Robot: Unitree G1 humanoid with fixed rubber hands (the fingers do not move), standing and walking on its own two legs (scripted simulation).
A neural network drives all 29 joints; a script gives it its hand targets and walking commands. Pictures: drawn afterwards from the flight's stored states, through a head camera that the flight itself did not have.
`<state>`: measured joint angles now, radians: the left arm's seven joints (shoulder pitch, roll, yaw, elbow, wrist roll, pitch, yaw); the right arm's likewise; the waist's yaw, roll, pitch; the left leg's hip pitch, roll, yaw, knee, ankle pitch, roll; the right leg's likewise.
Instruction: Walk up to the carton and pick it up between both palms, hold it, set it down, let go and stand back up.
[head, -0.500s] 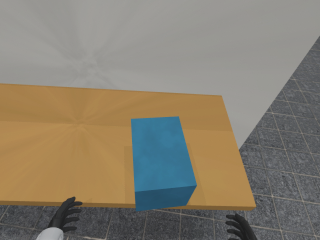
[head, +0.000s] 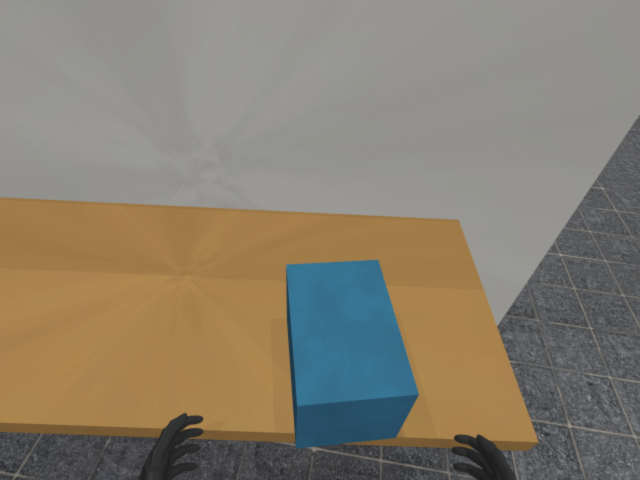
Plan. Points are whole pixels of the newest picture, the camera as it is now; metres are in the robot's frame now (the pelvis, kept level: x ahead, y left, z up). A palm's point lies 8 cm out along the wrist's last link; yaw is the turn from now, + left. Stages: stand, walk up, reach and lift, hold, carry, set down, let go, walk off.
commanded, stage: reach and lift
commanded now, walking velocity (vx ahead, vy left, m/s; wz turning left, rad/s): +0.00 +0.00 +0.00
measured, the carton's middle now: (339, 348) +0.39 -0.03 -0.14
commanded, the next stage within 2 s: none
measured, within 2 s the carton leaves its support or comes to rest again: neither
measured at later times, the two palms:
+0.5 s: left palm (166, 466) +0.17 +0.19 -0.05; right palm (485, 465) +0.19 -0.20 -0.05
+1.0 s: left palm (188, 388) +0.25 +0.18 -0.03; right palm (468, 386) +0.28 -0.20 -0.03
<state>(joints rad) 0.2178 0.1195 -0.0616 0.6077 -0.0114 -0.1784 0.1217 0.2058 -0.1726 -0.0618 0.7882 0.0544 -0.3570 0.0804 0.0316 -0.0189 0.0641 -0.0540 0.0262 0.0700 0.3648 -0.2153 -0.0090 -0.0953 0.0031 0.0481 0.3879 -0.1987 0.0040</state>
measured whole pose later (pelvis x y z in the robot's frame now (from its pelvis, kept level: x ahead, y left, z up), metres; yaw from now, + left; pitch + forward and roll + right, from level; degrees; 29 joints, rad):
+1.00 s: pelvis +0.03 -0.01 +0.00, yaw +2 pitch -1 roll +0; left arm 0.00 0.05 -0.02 0.65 -0.02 -0.35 0.12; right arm -0.10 -0.18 0.07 0.92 0.22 -0.52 0.01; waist 0.03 0.00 0.02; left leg -0.13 0.04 0.02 0.43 -0.28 -0.03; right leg -0.14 0.02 0.01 0.42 -0.25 -0.01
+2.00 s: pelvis +0.00 -0.02 -0.03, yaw +3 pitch +18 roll -1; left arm -0.86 0.12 0.04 1.41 -0.21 -0.40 0.12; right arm -0.89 -0.23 0.14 1.40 0.35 -0.33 -0.06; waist 0.05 0.03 -0.24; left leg -0.70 0.05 -0.01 0.68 -0.29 -0.03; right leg -0.69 0.03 -0.01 0.64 -0.26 -0.02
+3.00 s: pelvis -0.02 -0.02 -0.09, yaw +3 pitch +30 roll +0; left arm -0.86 0.02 0.23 1.43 -0.04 -0.59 0.14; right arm -0.95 -0.12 -0.04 1.50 0.14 -0.53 -0.12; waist 0.02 0.02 -0.29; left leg -1.15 0.03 -0.02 1.05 -0.42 -0.04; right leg -1.17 0.02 -0.01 1.06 -0.41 -0.02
